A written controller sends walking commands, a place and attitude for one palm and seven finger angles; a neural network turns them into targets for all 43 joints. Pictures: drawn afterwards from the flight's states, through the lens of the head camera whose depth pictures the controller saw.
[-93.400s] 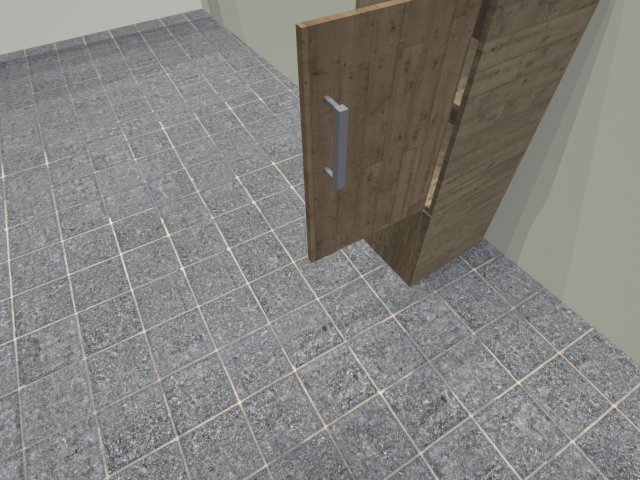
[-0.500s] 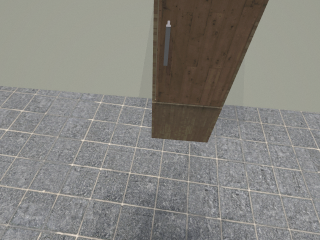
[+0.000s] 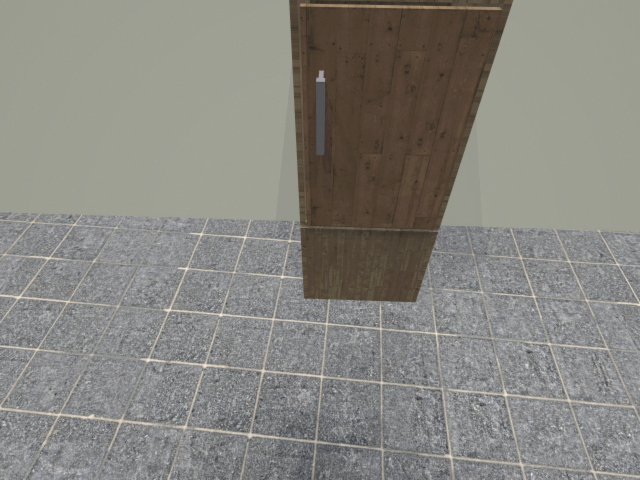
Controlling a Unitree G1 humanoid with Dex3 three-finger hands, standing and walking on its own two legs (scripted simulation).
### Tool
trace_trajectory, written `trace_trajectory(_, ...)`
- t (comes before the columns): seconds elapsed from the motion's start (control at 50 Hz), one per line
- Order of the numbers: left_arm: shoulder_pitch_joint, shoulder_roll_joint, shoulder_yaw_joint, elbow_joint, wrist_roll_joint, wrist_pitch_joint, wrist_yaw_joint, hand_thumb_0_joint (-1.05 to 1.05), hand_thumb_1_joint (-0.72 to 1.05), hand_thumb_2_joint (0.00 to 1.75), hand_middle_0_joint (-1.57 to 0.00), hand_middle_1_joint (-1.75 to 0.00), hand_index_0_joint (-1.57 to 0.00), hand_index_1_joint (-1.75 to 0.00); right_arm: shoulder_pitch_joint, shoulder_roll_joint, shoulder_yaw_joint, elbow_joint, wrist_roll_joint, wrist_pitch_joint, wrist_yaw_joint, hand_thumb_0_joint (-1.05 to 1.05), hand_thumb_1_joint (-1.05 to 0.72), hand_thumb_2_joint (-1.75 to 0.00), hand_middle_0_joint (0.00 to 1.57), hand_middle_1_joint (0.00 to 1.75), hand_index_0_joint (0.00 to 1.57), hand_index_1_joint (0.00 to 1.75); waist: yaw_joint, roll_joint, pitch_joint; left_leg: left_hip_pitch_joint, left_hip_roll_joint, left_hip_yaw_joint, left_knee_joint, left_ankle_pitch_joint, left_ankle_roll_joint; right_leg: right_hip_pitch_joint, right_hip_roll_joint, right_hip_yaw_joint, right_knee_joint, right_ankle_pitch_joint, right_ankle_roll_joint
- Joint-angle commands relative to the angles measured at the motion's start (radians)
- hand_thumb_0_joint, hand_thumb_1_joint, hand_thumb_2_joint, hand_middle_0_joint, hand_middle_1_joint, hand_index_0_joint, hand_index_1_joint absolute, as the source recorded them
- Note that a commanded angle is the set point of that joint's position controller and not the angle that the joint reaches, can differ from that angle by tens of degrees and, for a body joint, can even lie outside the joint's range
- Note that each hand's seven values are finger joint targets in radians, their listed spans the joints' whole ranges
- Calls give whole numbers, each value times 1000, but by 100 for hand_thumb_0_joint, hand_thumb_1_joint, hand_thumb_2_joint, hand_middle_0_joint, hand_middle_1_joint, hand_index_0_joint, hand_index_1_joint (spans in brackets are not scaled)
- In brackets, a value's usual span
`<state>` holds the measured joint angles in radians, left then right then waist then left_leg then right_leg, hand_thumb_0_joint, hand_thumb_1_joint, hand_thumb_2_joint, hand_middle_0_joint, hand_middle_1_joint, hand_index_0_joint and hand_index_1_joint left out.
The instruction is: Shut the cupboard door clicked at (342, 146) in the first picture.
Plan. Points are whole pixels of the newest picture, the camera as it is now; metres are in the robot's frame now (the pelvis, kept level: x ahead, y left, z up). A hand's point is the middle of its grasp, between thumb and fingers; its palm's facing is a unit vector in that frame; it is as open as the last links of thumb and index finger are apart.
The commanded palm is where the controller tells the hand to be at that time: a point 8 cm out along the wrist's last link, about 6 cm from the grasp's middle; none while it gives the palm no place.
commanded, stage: let the arm hang, fingers relaxed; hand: left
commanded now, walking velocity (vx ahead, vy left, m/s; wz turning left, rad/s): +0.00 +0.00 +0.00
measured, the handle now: (320, 114) +0.85 +0.04 +0.03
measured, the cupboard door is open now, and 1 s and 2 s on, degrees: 0 0 0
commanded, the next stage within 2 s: look to check the result in 0.16 s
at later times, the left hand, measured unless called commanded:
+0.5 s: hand out of the picture +0.00 +0.17 -0.17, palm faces +0.04 -0.98 -0.20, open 7.4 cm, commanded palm none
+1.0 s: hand out of the picture +0.03 +0.18 -0.17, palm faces +0.03 -0.98 -0.21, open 7.4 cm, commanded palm none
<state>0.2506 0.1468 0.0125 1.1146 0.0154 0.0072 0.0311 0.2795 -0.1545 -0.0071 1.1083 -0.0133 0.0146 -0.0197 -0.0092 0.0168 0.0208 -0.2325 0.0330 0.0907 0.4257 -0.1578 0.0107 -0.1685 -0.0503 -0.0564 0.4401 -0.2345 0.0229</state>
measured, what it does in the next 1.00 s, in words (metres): stands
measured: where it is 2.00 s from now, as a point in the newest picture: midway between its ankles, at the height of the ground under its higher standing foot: outside the picture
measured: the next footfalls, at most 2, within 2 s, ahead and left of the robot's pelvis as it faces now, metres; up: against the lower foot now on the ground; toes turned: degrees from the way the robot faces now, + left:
none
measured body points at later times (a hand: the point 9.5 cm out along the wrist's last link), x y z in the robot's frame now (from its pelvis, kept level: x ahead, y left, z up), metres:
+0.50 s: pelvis +0.01 -0.01 +0.00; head +0.03 -0.01 +0.45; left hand +0.00 +0.22 -0.16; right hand +0.01 -0.23 -0.16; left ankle +0.05 +0.11 -0.74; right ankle +0.00 -0.13 -0.74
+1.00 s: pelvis +0.03 -0.01 +0.00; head +0.04 -0.01 +0.45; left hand +0.03 +0.23 -0.15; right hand +0.05 -0.25 -0.15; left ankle +0.05 +0.11 -0.74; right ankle +0.00 -0.13 -0.74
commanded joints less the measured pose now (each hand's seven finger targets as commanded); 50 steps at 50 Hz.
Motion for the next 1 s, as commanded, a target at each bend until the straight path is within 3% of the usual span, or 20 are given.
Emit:
trace_trajectory(0.0,82,119,25,-14,1,-10,0,0,90,90,-20,-30,-20,-30,62,-94,-20,-24,-4,-12,-7,0,-90,-90,20,30,20,30,2,-7,79,-3,67,-105,-110,-77,8,-88,-51,70,-118,-41,-49)
trace_trajectory(0.2,79,124,26,-11,0,-14,-3,0,90,90,-20,-30,-20,-30,53,-108,-22,-26,-2,-15,-10,0,-90,-90,20,30,20,30,1,-8,57,30,73,-102,-105,-50,8,-73,-52,67,-126,-18,-50)
trace_trajectory(0.28,87,130,28,-6,-1,-18,-2,0,90,90,-20,-30,-20,-30,52,-119,-22,-24,1,-18,-11,0,-90,-90,20,30,20,30,2,-11,29,55,76,-100,-91,19,11,-50,-52,66,-122,27,-51)
trace_trajectory(0.44,84,127,24,5,-1,-17,-1,0,90,90,-20,-30,-20,-30,39,-113,-18,-15,0,-15,-12,0,-90,-90,20,30,20,30,0,-9,57,52,74,-97,-98,4,7,-53,-55,68,-138,15,-50)
trace_trajectory(0.66,73,141,24,3,-1,-23,-2,0,90,90,-20,-30,-20,-30,9,-133,-19,-18,0,-20,-13,0,-90,-90,20,30,20,30,2,-12,34,78,78,-101,-97,60,8,-25,-59,68,-145,67,-49)
trace_trajectory(0.84,52,159,27,-2,-1,-23,-5,0,90,90,-20,-30,-20,-30,-8,-150,-19,-19,-1,-20,-12,0,-90,-90,20,30,20,30,3,-12,55,71,78,-101,-111,43,5,-20,-61,65,-157,53,-48)
trace_trajectory(0.98,39,184,32,-9,-2,-28,-7,0,90,90,-20,-30,-20,-30,-18,-179,-22,-25,2,-25,-12,0,-90,-90,20,30,20,30,6,-16,16,90,84,-108,-103,99,9,13,-65,61,-156,100,-53)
